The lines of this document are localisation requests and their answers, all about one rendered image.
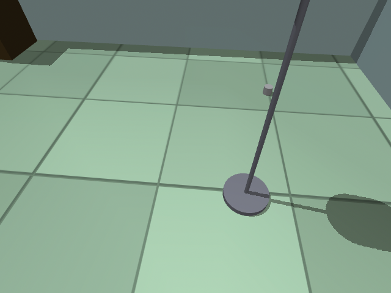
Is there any floor lamp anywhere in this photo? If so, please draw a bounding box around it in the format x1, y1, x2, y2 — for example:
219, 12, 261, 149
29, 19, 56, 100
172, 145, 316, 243
222, 0, 310, 216

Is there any tin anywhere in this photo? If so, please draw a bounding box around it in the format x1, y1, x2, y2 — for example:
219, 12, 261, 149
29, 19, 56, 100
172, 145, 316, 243
263, 84, 273, 96

